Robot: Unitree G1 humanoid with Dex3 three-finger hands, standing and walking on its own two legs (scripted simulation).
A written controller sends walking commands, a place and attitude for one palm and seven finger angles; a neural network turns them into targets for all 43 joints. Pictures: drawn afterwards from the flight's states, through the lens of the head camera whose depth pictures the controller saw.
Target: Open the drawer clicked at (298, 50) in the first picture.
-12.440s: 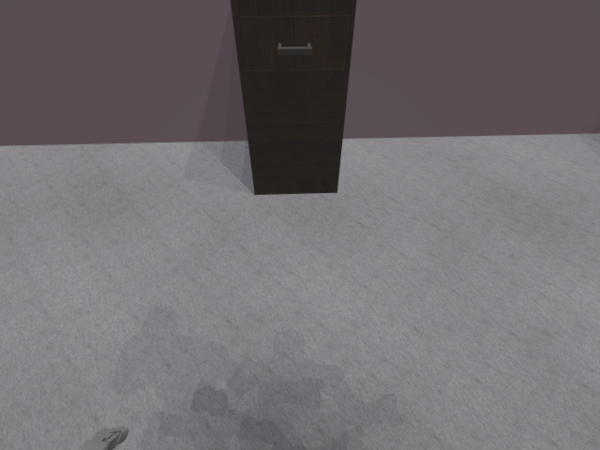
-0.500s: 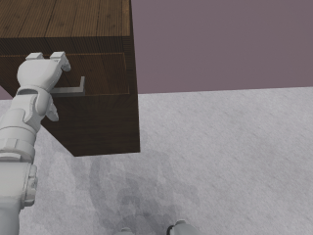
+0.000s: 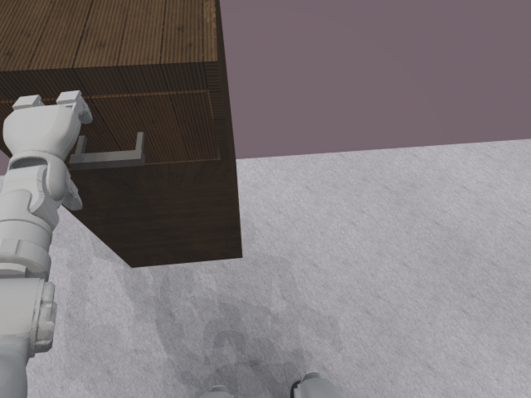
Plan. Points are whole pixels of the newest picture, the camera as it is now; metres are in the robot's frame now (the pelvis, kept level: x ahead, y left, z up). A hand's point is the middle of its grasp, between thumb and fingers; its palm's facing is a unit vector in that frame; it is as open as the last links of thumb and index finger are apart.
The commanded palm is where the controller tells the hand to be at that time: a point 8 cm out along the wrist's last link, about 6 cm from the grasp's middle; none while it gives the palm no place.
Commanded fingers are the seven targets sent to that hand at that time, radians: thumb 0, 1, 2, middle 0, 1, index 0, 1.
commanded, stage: move the hooked fingers above the handle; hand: left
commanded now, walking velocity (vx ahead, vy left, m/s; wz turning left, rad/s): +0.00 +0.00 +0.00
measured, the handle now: (109, 150) +0.53 +0.26 -0.01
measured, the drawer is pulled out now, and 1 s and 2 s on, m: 0.00 0.00 0.00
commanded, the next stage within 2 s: none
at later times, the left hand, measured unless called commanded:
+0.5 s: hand (79, 160) +0.47 +0.27 +0.05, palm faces -0.11 +0.04 -0.99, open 13.8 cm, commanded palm +0.45 +0.28 +0.10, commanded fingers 0.00 -0.50 0.30 -0.30 -1.20 -0.30 -1.20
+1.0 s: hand (82, 160) +0.48 +0.28 +0.03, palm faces -0.13 -0.01 -0.99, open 13.8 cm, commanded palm +0.47 +0.27 +0.10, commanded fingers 0.00 -0.50 0.30 -0.30 -1.20 -0.30 -1.20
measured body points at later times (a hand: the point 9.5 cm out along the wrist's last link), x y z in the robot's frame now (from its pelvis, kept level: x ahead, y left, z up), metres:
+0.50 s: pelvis -0.01 -0.01 +0.00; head +0.09 -0.02 +0.44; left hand +0.47 +0.27 +0.10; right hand +0.02 -0.28 -0.13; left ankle -0.03 +0.09 -0.70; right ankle +0.01 -0.13 -0.70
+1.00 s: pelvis +0.00 -0.01 +0.00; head +0.12 +0.00 +0.43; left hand +0.48 +0.28 +0.09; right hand +0.00 -0.29 -0.12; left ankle -0.03 +0.09 -0.70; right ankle +0.01 -0.13 -0.70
